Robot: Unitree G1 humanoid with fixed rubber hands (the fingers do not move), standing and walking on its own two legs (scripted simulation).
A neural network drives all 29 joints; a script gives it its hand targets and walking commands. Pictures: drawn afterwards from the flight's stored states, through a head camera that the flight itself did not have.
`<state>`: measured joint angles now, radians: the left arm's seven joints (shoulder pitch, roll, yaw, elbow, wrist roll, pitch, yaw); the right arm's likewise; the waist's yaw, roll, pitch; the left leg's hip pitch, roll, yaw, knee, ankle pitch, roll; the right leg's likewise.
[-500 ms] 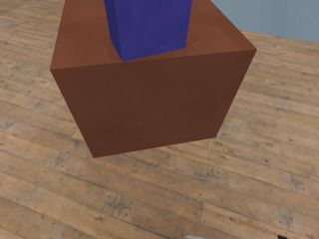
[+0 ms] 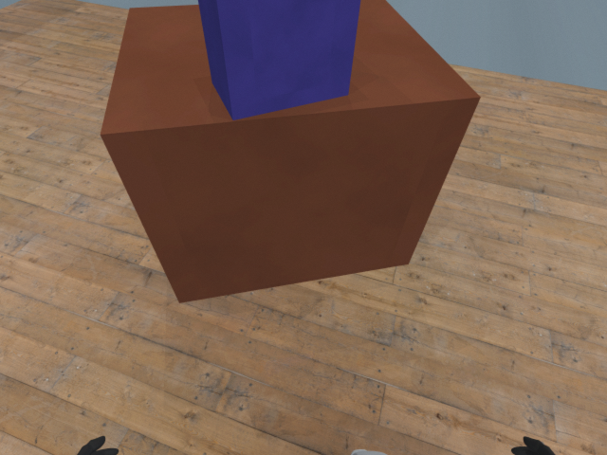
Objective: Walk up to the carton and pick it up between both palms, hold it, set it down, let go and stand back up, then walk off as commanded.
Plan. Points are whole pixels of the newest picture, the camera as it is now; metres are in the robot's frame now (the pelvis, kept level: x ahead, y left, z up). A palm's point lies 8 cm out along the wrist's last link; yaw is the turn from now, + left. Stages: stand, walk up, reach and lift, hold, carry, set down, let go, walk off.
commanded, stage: stand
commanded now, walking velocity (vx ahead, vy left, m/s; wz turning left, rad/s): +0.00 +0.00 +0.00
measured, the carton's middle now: (278, 35) +0.94 +0.05 +0.12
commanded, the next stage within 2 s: none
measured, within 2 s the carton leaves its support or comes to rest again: neither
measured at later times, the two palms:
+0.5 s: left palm out of the picture +0.11 +0.30 -0.11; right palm out of the picture +0.09 -0.32 -0.08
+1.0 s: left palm out of the picture +0.11 +0.31 -0.10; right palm out of the picture +0.10 -0.31 -0.08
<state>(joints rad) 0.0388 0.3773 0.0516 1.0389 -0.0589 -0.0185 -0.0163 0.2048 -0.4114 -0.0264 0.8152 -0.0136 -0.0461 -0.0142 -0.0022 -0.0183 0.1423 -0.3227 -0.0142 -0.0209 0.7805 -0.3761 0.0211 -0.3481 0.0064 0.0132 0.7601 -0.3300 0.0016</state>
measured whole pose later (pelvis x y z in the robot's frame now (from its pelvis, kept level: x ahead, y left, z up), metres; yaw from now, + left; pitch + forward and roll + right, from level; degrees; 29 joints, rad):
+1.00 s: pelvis +0.00 +0.00 +0.01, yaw +0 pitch -4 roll +0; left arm 0.04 0.38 0.05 1.07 -0.06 -0.02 -0.03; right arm 0.20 -0.41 -0.01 0.83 -0.01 -0.04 -0.01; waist 0.00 -0.01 0.12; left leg -0.32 -0.01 -0.02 0.73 -0.35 0.02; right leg -0.35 0.01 0.01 0.71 -0.30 0.00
